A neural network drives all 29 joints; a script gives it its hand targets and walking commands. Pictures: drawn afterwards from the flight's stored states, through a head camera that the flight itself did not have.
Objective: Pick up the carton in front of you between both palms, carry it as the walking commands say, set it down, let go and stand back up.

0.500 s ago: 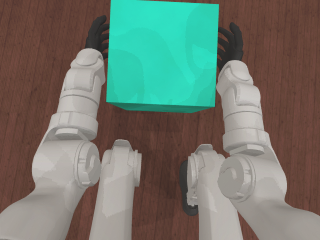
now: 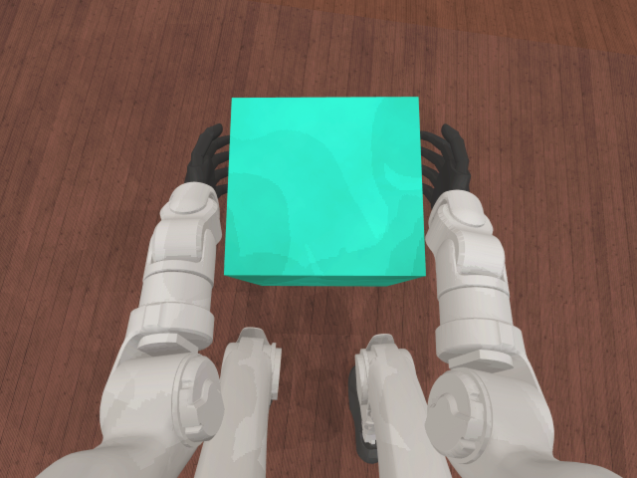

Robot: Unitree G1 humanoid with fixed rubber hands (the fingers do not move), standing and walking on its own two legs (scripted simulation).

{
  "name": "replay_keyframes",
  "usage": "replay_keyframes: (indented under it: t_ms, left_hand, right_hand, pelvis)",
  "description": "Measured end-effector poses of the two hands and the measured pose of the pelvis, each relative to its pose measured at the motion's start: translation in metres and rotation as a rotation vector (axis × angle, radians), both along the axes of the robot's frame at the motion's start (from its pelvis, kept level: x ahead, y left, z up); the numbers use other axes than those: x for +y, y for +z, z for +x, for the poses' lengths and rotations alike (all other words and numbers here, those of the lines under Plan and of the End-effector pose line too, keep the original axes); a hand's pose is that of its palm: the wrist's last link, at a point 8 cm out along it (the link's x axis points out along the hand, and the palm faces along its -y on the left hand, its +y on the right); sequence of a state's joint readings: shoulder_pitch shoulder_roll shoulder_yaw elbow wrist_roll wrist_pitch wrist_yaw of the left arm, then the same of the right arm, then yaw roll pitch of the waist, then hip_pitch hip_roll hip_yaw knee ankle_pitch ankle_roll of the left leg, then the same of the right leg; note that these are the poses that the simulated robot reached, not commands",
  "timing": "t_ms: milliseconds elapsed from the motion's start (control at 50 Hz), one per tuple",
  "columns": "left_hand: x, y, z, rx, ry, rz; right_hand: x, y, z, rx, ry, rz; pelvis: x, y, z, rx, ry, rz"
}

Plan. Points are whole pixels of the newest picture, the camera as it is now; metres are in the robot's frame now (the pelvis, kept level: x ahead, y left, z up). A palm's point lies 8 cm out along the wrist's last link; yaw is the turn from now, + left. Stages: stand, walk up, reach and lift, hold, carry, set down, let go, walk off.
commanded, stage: reach and lift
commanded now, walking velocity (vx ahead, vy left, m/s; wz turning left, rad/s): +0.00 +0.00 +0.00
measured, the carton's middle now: (324, 210) +0.46 +0.01 -0.13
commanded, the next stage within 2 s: hold in 1.98 s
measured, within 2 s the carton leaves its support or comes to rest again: neither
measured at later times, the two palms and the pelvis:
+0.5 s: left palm (160, 172) +0.41 +0.16 +0.10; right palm (547, 174) +0.42 -0.14 +0.12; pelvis +0.05 +0.00 +0.14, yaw +1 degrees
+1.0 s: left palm (39, 106) +0.37 +0.15 +0.25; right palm out of the picture +0.38 -0.15 +0.26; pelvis +0.09 +0.00 +0.23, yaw +1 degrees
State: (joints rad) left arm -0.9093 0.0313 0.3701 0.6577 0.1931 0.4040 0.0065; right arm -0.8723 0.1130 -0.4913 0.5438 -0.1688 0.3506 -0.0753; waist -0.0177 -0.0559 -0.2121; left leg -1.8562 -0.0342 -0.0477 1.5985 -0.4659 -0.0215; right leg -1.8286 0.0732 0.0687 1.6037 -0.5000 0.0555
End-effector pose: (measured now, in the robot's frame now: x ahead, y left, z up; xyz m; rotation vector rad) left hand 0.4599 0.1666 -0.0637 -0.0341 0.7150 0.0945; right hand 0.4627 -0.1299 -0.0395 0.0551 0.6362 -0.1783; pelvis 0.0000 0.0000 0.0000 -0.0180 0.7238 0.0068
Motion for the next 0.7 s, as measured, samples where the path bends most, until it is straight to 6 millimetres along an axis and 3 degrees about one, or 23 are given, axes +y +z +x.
replay_keyframes:
  t_ms: [300,600,700]
  left_hand:
    - [0.001,0.109,-0.031,-0.004,0.042,0.001]
    - [-0.013,0.194,-0.069,0.017,0.047,-0.002]
    - [-0.013,0.223,-0.072,0.018,0.046,0.002]
  right_hand:
    - [0.001,0.103,-0.024,-0.005,0.028,0.013]
    - [-0.013,0.189,-0.062,0.017,0.024,0.013]
    - [-0.014,0.218,-0.064,0.019,0.034,0.000]
  pelvis:
    - [-0.002,0.086,0.031,-0.159,0.007,0.014]
    - [-0.003,0.168,0.059,-0.374,0.009,0.024]
    - [-0.005,0.188,0.065,-0.461,0.005,0.029]
